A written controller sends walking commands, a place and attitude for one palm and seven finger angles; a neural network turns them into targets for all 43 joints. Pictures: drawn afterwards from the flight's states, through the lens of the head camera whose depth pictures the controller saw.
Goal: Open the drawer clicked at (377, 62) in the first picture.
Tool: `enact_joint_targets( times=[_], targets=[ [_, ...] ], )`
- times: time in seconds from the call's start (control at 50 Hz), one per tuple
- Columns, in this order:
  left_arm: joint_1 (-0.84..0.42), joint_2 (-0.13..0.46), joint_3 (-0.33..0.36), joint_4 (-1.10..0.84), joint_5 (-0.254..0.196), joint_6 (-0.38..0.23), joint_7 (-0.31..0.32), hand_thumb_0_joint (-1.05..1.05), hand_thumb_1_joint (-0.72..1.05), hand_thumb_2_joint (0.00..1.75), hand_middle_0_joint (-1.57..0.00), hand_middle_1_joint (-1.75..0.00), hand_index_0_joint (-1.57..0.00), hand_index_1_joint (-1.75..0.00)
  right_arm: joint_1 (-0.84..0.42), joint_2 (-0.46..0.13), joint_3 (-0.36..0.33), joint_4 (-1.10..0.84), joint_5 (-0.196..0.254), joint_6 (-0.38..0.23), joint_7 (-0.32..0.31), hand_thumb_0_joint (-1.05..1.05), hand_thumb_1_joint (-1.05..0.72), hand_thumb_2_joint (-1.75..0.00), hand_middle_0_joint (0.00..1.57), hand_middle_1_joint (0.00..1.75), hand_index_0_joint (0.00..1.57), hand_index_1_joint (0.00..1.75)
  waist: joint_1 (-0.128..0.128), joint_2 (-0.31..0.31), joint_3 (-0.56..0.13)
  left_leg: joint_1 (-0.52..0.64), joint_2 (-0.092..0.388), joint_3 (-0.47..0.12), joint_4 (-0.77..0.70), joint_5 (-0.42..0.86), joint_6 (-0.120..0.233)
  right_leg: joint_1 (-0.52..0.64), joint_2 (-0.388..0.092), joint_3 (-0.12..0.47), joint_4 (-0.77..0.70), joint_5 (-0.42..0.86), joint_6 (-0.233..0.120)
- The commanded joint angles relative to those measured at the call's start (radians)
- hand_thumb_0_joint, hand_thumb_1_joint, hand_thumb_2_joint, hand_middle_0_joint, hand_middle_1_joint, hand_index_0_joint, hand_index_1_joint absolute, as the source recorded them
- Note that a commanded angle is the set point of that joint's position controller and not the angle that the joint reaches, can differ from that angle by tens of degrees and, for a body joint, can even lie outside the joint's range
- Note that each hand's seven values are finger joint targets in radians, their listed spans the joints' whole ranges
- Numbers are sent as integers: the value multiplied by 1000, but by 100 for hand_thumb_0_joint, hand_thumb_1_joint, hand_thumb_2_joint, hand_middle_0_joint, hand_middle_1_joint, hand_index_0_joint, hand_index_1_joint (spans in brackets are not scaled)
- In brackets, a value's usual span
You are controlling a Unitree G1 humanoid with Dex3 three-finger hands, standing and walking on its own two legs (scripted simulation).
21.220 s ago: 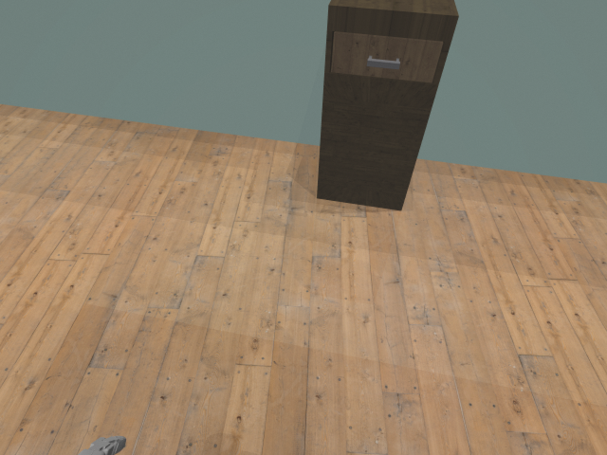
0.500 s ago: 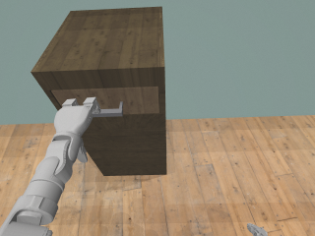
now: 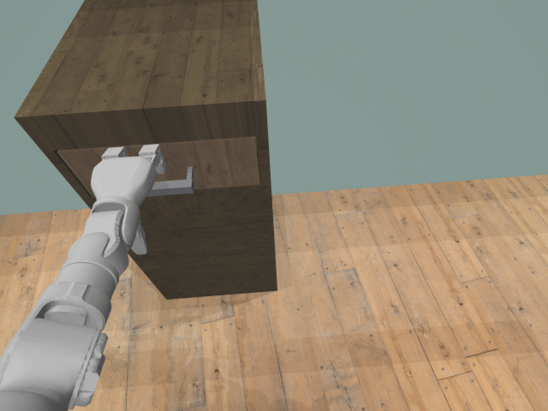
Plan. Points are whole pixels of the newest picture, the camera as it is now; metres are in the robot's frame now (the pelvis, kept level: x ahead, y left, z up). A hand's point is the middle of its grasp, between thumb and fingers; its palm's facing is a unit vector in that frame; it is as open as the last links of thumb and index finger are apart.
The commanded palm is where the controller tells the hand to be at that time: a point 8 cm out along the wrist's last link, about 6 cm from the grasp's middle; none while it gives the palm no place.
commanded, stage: move the hooked fingers above the handle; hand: left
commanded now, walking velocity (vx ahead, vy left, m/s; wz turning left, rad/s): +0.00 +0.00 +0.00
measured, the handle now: (165, 180) +0.54 +0.23 -0.04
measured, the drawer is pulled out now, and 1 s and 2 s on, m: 0.00 0.00 0.00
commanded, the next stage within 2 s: lower the fingers behind the handle in 1.12 s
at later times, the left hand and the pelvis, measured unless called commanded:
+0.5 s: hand (156, 181) +0.49 +0.22 +0.01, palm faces -0.09 -0.02 -1.00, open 13.8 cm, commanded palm +0.48 +0.23 +0.07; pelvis +0.00 +0.01 -0.01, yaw -1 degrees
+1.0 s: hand (148, 182) +0.49 +0.24 +0.01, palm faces -0.06 -0.02 -1.00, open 13.7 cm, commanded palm +0.48 +0.23 +0.07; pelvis +0.00 +0.02 -0.02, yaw -1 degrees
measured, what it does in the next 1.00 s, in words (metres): stands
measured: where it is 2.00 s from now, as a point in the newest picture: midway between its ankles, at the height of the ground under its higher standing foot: outside the picture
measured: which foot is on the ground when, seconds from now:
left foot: down 0.00-1.00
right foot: down 0.00-1.00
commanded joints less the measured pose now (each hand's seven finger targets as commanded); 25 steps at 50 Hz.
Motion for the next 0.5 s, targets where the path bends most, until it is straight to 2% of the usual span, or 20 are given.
enact_joint_targets(
  times=[0.0,0.02,0.04,0.06,0.08,0.1,0.14,0.16,0.18,0.24,0.26,0.28,0.3,0.34,0.36,0.38,0.4,0.44,0.46,0.48],
  targets=[
    [-450,243,68,-184,5,-47,23,0,-50,30,-30,-120,-30,-120,70,-151,-56,-88,-11,-28,-19,0,-90,-90,20,30,20,30,-31,-63,-355,78,-75,1,-21,267,54,212,59,18,-42,276,-31],
    [-451,278,100,-185,9,-64,30,0,-50,30,-30,-120,-30,-120,77,-150,-58,-85,-14,-27,-22,0,-90,-90,20,30,20,30,-25,-50,-374,75,-75,3,-10,284,54,217,59,22,-32,296,-31],
    [-468,269,93,-198,13,-79,38,0,-50,30,-30,-120,-30,-120,87,-148,-59,-85,-17,-27,-22,0,-90,-90,20,30,20,30,-30,-47,-399,75,-77,-2,-1,293,54,214,61,22,-22,304,-31],
    [-494,275,104,-206,16,-96,50,0,-50,30,-30,-120,-30,-120,96,-147,-61,-83,-20,-29,-21,0,-90,-90,20,30,20,30,-34,-35,-399,66,-76,-8,4,298,51,202,62,18,-15,297,-33],
    [-513,238,72,-204,18,-106,64,0,-50,30,-30,-120,-30,-120,103,-144,-62,-79,-21,-33,-17,0,-90,-90,20,30,20,30,-44,-13,-392,68,-75,-11,10,293,51,168,64,16,-10,282,-34],
    [-514,251,91,-172,24,-106,82,0,-50,30,-30,-120,-30,-120,110,-147,-66,-67,-21,-35,-14,0,-90,-90,20,30,20,30,-51,-14,-369,54,-74,-12,19,280,50,134,67,13,-7,265,-36],
    [-566,271,102,-140,37,-92,121,0,-50,30,-30,-120,-30,-120,126,-153,-64,-53,-28,-37,-7,0,-90,-90,20,30,20,30,-64,3,-368,34,-72,-16,31,269,48,97,68,10,5,244,-36],
    [-572,316,142,-123,44,-83,139,0,-50,30,-30,-120,-30,-120,130,-158,-67,-49,-31,-38,-3,0,-90,-90,20,30,20,30,-55,0,-399,21,-75,-16,37,284,47,115,70,8,14,252,-38],
    [-576,318,139,-107,49,-67,154,0,-50,30,-30,-120,-30,-120,136,-156,-65,-50,-34,-37,2,0,-90,-90,20,30,20,30,-50,34,-427,20,-77,-14,41,300,44,118,69,7,26,268,-39],
    [-592,295,117,-21,48,-6,172,0,-50,30,-30,-120,-30,-120,147,-160,-66,-38,-36,-33,13,0,-90,-90,20,30,20,30,-67,23,-447,3,-75,-6,55,301,43,104,72,4,33,282,-35],
    [-608,281,108,13,47,12,168,0,-50,30,-30,-120,-30,-120,156,-164,-66,-33,-36,-31,15,0,-90,-90,20,30,20,30,-79,-9,-448,-4,-73,-12,56,313,43,108,75,-1,34,292,-35],
    [-600,270,90,38,41,30,159,0,-50,30,-30,-120,-30,-120,159,-167,-66,-34,-33,-32,17,0,-90,-90,20,30,20,30,-80,9,-439,-5,-72,-5,54,298,44,101,73,3,27,286,-31],
    [-620,284,93,46,39,42,149,0,-50,30,-30,-120,-30,-120,167,-172,-66,-29,-31,-30,17,0,-90,-90,20,30,20,30,-86,-4,-444,-3,-68,-8,56,305,44,102,74,4,28,296,-31],
    [-653,249,53,58,28,51,117,0,-50,30,-30,-120,-30,-120,178,-175,-67,-30,-29,-28,15,0,-90,-90,20,30,20,30,-103,-9,-452,12,-66,-8,57,303,47,97,75,7,19,296,-28],
    [-655,261,64,66,19,43,99,0,-50,30,-30,-120,-30,-120,187,-178,-68,-27,-31,-27,12,0,-90,-90,20,30,20,30,-104,-31,-473,10,-67,-10,62,312,50,118,75,9,18,312,-27],
    [-671,285,71,53,20,31,84,0,-50,30,-30,-120,-30,-120,196,-182,-68,-28,-32,-26,7,0,-90,-90,20,30,20,30,-107,-24,-487,13,-65,-10,66,315,52,121,74,16,22,322,-24],
    [-671,282,67,47,18,17,69,0,-50,30,-30,-120,-30,-120,201,-181,-66,-30,-31,-24,3,0,-90,-90,20,30,20,30,-105,-25,-499,11,-66,-15,68,311,53,120,75,16,26,316,-25],
    [-638,296,83,33,17,-19,52,0,-50,30,-30,-120,-30,-120,206,-179,-66,-34,-34,-24,-1,0,-90,-90,20,30,20,30,-92,-6,-479,10,-63,-14,70,314,53,108,75,16,27,308,-28],
    [-630,307,96,38,17,-36,49,0,-50,30,-30,-120,-30,-120,208,-182,-64,-31,-38,-22,-4,0,-90,-90,20,30,20,30,-97,-27,-469,0,-61,-18,73,321,54,107,76,15,31,313,-28],
    [-615,327,111,31,23,-51,51,0,-50,30,-30,-120,-30,-120,210,-182,-63,-33,-38,-22,-6,0,-90,-90,20,30,20,30,-88,-1,-456,-11,-60,-18,77,317,53,89,75,16,39,303,-29]
  ],
)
